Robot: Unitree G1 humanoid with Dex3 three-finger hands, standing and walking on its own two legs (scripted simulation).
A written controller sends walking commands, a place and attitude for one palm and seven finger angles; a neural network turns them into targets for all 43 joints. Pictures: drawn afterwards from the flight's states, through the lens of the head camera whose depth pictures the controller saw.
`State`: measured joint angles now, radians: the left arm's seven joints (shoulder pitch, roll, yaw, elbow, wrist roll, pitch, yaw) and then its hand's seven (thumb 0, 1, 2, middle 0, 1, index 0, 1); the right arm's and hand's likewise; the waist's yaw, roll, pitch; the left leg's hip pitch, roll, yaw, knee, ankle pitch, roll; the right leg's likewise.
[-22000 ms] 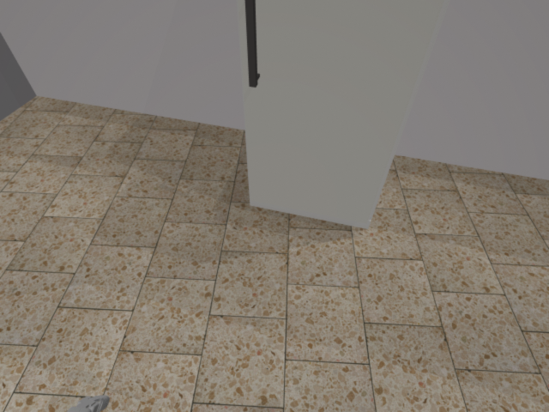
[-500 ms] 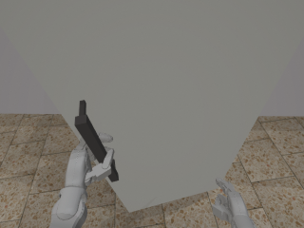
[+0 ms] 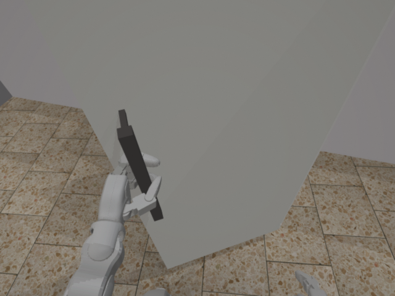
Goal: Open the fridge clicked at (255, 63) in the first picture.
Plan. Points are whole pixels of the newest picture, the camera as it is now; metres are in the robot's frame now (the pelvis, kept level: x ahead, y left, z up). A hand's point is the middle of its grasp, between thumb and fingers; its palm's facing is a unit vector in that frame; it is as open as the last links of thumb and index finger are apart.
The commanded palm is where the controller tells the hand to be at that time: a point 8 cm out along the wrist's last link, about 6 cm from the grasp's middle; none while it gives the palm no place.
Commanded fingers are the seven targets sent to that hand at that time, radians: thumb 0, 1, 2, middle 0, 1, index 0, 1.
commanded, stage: walk backward, drawing the door open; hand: left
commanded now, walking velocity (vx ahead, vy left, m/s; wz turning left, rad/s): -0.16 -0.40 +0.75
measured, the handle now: (143, 174) +0.33 +0.10 +0.09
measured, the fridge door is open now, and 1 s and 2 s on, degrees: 35 70 78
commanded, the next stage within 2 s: stop walking and hold the door back in 1.18 s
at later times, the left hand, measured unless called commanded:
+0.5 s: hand (217, 285) +0.13 -0.03 +0.09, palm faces +0.23 -0.96 -0.15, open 6.3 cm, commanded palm +0.09 +0.01 +0.10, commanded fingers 0.00 0.90 0.90 -0.45 -1.40 -0.45 -1.40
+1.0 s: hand out of the picture +0.07 -0.14 +0.09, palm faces +0.63 -0.76 -0.16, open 6.5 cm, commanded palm +0.01 -0.12 +0.10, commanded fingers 0.00 0.90 0.90 -0.45 -1.40 -0.45 -1.40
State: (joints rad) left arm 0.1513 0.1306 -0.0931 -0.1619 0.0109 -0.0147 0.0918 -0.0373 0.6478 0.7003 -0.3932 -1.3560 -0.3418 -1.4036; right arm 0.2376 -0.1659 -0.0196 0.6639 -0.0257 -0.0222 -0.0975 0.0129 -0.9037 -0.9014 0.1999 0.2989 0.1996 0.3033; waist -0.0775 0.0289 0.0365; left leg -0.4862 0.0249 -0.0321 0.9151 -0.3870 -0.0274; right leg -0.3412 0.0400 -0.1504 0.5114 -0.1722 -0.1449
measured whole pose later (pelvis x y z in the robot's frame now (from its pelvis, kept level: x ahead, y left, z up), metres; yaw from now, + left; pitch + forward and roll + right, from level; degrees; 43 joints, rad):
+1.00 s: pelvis -0.07 -0.40 -0.02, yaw +48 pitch +0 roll -1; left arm 0.11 0.18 -0.09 -0.33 0.01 -0.09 0.02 0.00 0.61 0.78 -0.42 -1.37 -0.30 -1.39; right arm 0.15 -0.17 -0.03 0.59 -0.02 -0.14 -0.10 0.01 -0.90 -0.90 0.20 0.30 0.20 0.30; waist -0.06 0.00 0.14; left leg -0.38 0.07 0.10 0.73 -0.31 0.01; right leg -0.48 -0.08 -0.11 0.86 -0.38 0.01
